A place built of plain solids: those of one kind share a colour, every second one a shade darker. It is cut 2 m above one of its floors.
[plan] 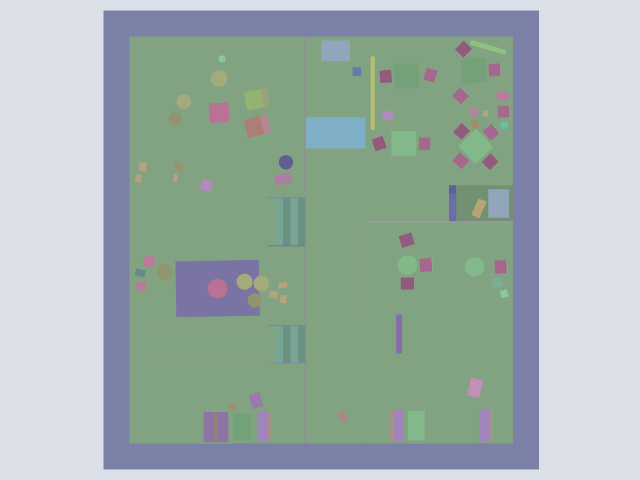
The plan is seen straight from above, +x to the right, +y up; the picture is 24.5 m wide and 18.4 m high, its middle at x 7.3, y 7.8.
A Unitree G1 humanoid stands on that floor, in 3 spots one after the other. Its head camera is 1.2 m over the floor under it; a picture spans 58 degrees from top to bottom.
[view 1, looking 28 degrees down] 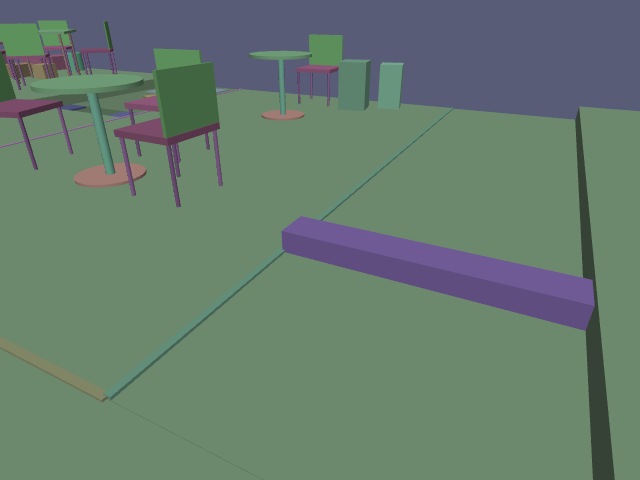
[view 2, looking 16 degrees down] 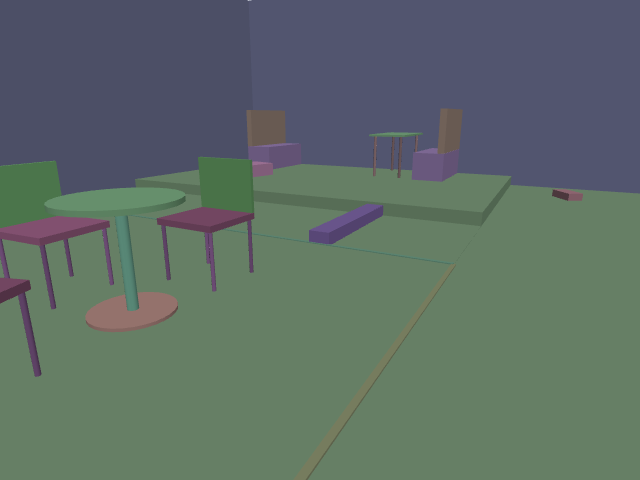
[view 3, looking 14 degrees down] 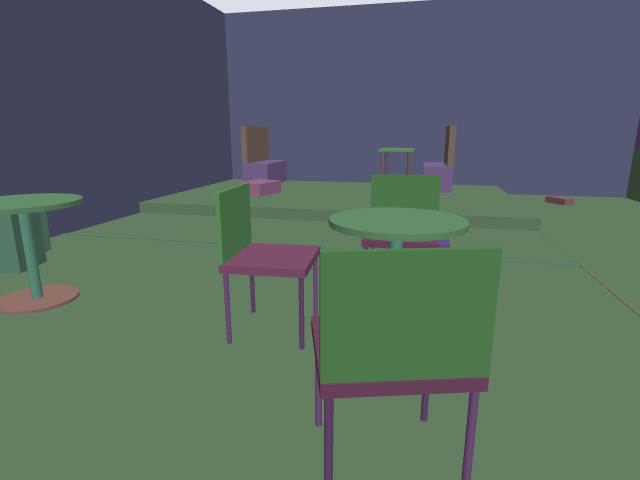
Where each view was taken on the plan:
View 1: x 8.43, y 3.80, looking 27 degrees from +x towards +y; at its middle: low_beam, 2.28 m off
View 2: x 8.43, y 8.50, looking -62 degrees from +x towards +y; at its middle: low_beam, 4.18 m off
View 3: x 10.54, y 9.20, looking -77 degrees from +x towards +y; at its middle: floor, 4.96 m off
